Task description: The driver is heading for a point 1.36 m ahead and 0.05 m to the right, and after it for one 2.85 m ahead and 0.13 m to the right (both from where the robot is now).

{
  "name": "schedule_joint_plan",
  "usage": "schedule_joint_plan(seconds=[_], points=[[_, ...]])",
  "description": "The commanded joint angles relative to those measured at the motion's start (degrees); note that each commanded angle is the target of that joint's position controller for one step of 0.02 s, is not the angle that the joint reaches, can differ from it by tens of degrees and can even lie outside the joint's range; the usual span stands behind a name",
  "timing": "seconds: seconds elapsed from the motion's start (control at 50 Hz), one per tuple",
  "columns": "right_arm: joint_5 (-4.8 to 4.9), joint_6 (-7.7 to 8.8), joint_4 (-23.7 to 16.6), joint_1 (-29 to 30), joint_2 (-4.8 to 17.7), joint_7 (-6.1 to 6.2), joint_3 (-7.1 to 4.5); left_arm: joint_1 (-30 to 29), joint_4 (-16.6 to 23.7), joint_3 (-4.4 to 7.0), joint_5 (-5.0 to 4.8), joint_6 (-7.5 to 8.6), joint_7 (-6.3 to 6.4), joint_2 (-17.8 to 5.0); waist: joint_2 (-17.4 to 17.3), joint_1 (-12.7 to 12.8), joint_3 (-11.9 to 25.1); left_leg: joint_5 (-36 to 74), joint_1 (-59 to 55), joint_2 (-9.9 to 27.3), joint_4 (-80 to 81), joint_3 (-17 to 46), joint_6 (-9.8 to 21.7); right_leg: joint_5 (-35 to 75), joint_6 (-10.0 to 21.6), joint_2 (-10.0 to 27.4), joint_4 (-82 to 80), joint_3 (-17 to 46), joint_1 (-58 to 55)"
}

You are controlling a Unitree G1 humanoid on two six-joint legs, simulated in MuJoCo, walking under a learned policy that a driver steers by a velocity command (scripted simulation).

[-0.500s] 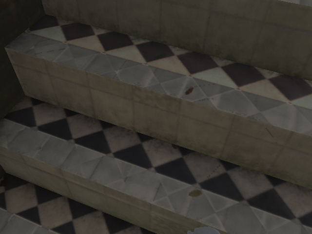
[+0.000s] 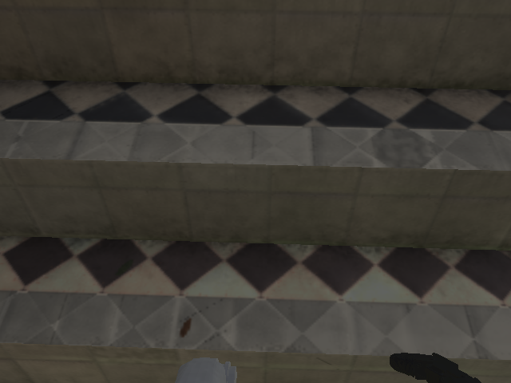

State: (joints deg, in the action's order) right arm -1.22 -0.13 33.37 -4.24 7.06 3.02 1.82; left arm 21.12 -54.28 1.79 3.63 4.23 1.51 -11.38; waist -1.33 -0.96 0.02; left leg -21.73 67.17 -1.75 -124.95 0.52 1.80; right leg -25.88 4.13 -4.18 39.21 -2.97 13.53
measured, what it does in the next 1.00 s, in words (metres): climbs: left foot 0.22 m higher, then right foot 0.22 m higher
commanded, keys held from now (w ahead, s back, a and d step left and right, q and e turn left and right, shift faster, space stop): w+e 0.32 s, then w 0.68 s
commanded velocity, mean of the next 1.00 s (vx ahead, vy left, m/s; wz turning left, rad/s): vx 0.50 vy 0.00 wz -0.32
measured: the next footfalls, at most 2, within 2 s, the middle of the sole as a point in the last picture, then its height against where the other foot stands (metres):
left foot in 0.20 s outside the picture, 0.22 m higher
right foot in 0.74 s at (336, 293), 0.22 m higher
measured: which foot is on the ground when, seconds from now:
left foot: up 0.00-0.18, down 0.20-0.74, up 0.76-1.00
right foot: down 0.00-0.22, up 0.24-0.72, down 0.74-1.00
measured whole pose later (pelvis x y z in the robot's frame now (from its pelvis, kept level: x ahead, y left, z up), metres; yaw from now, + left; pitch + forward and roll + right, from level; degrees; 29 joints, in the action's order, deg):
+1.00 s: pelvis +0.48 -0.02 +0.45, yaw -15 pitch +3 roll -2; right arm -1.4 7.1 35.3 0.2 6.7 0.0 -0.9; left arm 22.6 -61.3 3.7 1.0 6.3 1.7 -12.6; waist -1.4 1.6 3.8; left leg -6.7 57.6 -6.4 -126.2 7.0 8.7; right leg -16.9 4.2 -2.1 35.8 -8.8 22.3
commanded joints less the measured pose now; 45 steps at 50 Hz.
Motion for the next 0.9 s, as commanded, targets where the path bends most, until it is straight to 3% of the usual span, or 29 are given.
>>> schedule_joint_plan(seconds=[0.02,0.12,0.14,0.16,0.18,0.2,0.22,0.24,0.26,0.3,0.34,0.38,0.42,0.44,0.5,0.56,0.62,0.64,0.66,0.68,0.7,0.72,0.74,0.76,0.78,0.8,0.84,0.86,0.9], points=[[-0.70,0.92,-9.2,11.3,1.6,1.23,-0.48,5.6,1.0,2.40,0.71,2.90,0.67,-7.7,7.7,3.8,-6.8,-13.2,20.4,2.2,-17.8,3.1,1.7,27.7,9.3,18.9,-23.9,16.9,-10.6],[-2.25,-1.05,-17.5,19.5,0.8,-1.08,1.86,11.4,1.2,2.35,-1.66,0.80,2.90,-7.4,1.0,5.9,-2.7,-8.3,8.8,4.0,12.8,-6.5,0.5,35.2,8.4,16.8,-36.8,13.5,-11.8],[-1.26,-1.84,-16.4,12.3,-2.4,-2.45,3.30,5.2,2.9,2.97,-2.56,-0.14,2.86,-9.7,4.7,0.3,6.1,-12.2,-17.0,1.6,30.6,-9.0,3.4,55.2,7.3,15.3,-38.7,5.3,-4.8],[-0.82,-1.54,-14.4,6.6,0.4,-3.02,2.17,1.8,5.2,3.39,-3.00,-0.05,2.33,-11.8,3.3,-3.0,10.7,-15.6,-37.8,-1.8,44.1,-7.8,4.9,74.9,6.9,14.1,-31.9,4.7,2.1],[0.52,-1.96,-8.8,-7.7,5.3,-3.08,-1.00,-1.1,7.5,4.27,-3.53,1.53,2.02,-16.9,9.6,-9.1,20.3,-16.5,-52.0,-6.1,46.2,-11.3,2.5,102.7,6.4,15.3,-22.5,6.6,-2.3],[0.50,-1.58,-5.4,-17.4,9.3,-1.52,-3.74,-8.3,8.8,5.60,-4.40,3.31,0.99,-18.6,11.7,-15.3,21.8,-17.9,-55.5,-5.8,55.8,-5.5,4.3,115.1,5.3,17.5,-5.3,7.8,-4.6],[-0.85,-0.76,-0.4,-28.0,15.6,-0.53,-6.76,-17.0,11.4,5.63,-6.92,4.82,-1.04,-16.2,0.1,-20.9,23.8,-18.9,-61.4,1.1,69.8,12.0,8.6,94.7,3.9,10.9,21.4,7.8,4.9],[-1.58,-0.40,3.7,-26.7,18.0,0.56,-7.26,-18.9,17.1,3.21,-5.11,4.61,-3.47,-5.5,-24.2,-14.6,26.3,-6.0,-66.0,14.1,91.9,41.9,11.4,31.1,1.9,-5.5,44.1,12.0,21.9],[-0.56,-0.32,3.2,-17.9,16.3,0.14,-8.03,-16.8,20.0,1.35,-1.24,3.78,-3.86,1.4,-15.0,-7.2,26.4,-21.4,-62.2,17.5,95.5,51.9,11.1,26.1,0.6,-5.1,67.4,19.4,30.0],[-0.65,0.09,7.8,-5.7,8.6,-0.27,-6.01,-15.5,21.8,-0.23,1.34,1.95,-3.83,5.5,-1.4,2.6,6.2,-37.2,-42.8,16.8,92.6,41.2,9.3,31.2,3.1,-1.3,76.3,16.4,41.5],[-1.49,1.89,12.9,-3.0,-2.3,-0.75,-2.72,-11.9,20.3,-1.14,0.59,-0.03,-2.05,6.2,-1.9,6.5,-1.9,-25.0,-30.2,15.9,92.2,28.9,7.3,28.8,3.6,-1.8,86.2,15.4,44.3],[-1.28,3.84,18.3,-8.9,-2.8,-0.97,-2.45,-11.9,19.9,-1.92,-1.90,-1.72,-0.65,7.8,-0.7,5.7,-6.9,-10.3,-31.6,15.6,96.2,18.2,6.2,25.3,3.2,-1.6,88.4,15.4,51.7],[-0.98,5.93,19.8,-12.3,0.8,-1.73,-3.54,-15.2,21.1,-2.55,-1.73,-1.62,-0.54,7.4,3.3,5.0,-8.1,4.4,-36.2,14.5,101.5,11.9,6.7,21.9,3.6,-1.2,84.0,14.8,54.6],[-0.72,6.92,18.7,-11.5,2.7,-1.92,-3.94,-17.6,21.2,-1.89,-2.30,-2.13,-0.39,4.6,5.6,4.6,-7.9,8.8,-35.2,13.9,104.5,8.1,6.1,25.6,3.3,-1.2,77.2,13.7,51.1],[-0.47,9.55,22.1,-21.4,5.5,-1.83,-4.76,-25.5,23.1,-1.98,-2.06,-2.73,0.91,7.3,2.1,0.6,-7.2,9.6,-53.7,17.4,110.3,9.4,9.9,15.6,4.8,-1.5,96.1,12.3,69.5],[-1.14,9.98,23.7,-26.6,5.5,-2.20,-4.90,-34.7,26.4,-2.89,-2.54,-1.52,-0.08,8.7,3.1,-2.0,-6.6,6.0,-66.6,17.6,113.7,5.7,9.2,3.3,5.8,0.5,97.2,9.6,81.2],[0.58,8.47,26.4,-31.3,1.6,-0.62,-3.93,-42.5,31.5,-4.43,-1.80,-2.82,-1.57,9.5,-0.2,-3.7,-4.4,18.5,-63.6,13.6,123.9,-0.2,9.1,4.3,5.0,7.4,74.0,-4.7,67.9],[0.58,8.11,27.0,-33.6,2.0,0.25,-4.03,-43.0,32.3,-4.30,-1.84,-3.38,-1.97,9.4,-1.2,-4.7,-2.6,27.1,-67.6,13.3,125.1,-0.3,10.1,4.7,4.5,8.5,69.9,-6.8,65.4],[2.73,7.54,26.3,-31.6,4.7,0.42,-4.77,-41.7,31.9,-6.46,-3.74,-4.16,-2.66,12.6,-4.2,-4.3,-0.7,39.3,-61.4,11.7,131.3,-5.7,11.5,-1.0,5.7,8.3,48.2,-11.8,47.0],[3.54,7.49,23.9,-29.1,4.4,0.43,-4.24,-37.2,26.7,-5.60,-5.44,-4.50,-3.00,11.4,-1.1,-3.8,7.1,75.3,-55.6,10.6,123.3,-7.3,11.0,0.3,5.1,1.1,41.3,-18.5,24.7],[2.27,9.45,22.1,-28.5,11.4,-0.17,-5.27,-23.7,23.8,-4.35,-5.92,-4.71,-1.86,10.1,-9.7,1.5,15.5,113.8,-59.9,16.1,111.8,-6.4,11.3,0.7,5.3,-1.0,43.1,-15.7,13.2],[4.44,11.07,22.3,-28.8,17.2,-1.33,-6.91,-14.1,21.6,-2.85,-5.55,-5.53,-0.94,5.5,-14.5,6.6,22.5,123.8,-68.2,18.5,100.3,-5.8,10.9,-1.6,6.0,-2.4,34.7,-12.7,9.1],[5.77,12.37,21.1,-27.0,18.0,-3.19,-7.59,-8.1,19.5,-0.85,-3.20,-5.39,-0.65,0.7,-15.4,9.9,26.7,122.2,-68.4,17.5,88.2,-4.6,10.2,-1.1,7.0,-3.1,24.4,-7.5,0.6],[5.55,13.40,18.3,-25.4,15.2,-4.85,-7.32,-3.3,16.3,1.22,-1.45,-5.11,0.50,-3.6,-10.7,10.6,28.3,104.7,-50.1,10.3,71.4,-1.0,7.5,-8.6,13.2,7.3,15.9,17.3,-9.0],[4.84,13.18,15.0,-16.6,11.3,-6.36,-7.74,-0.1,15.2,3.75,-0.58,-6.15,1.19,-8.8,2.3,13.7,27.0,43.8,-38.5,-2.5,43.8,-0.1,5.9,-15.2,19.2,18.1,-8.3,47.2,-7.4],[1.77,12.23,11.6,-10.9,7.3,-5.87,-8.00,-7.4,14.0,4.97,-1.76,-5.52,0.62,-10.2,1.4,11.4,25.5,25.9,-29.4,-6.8,8.4,10.1,3.5,-18.0,18.4,20.7,-18.8,57.8,-2.9],[-1.38,10.36,2.7,-3.2,-2.6,-4.21,-4.72,-11.5,5.5,3.92,-3.21,-2.71,-0.02,-4.6,-2.8,3.7,9.9,28.8,-11.3,-4.3,-5.4,10.8,6.4,-15.4,13.2,19.4,-11.8,42.1,5.0],[-1.90,9.97,0.5,-4.6,-5.6,-3.81,-2.71,-9.3,1.4,2.14,-2.25,-1.17,-0.20,0.8,-1.7,0.6,3.6,25.4,-6.4,-4.4,-8.8,11.4,8.0,-8.0,11.2,18.0,-12.3,34.5,9.1],[-1.57,8.71,3.4,-9.2,-4.9,-3.83,-1.70,-4.0,-3.2,0.58,-2.55,0.10,0.40,6.2,-4.8,-0.3,1.5,23.4,-5.1,-3.7,-1.9,11.0,7.3,14.3,8.2,14.5,-11.5,22.4,2.3]])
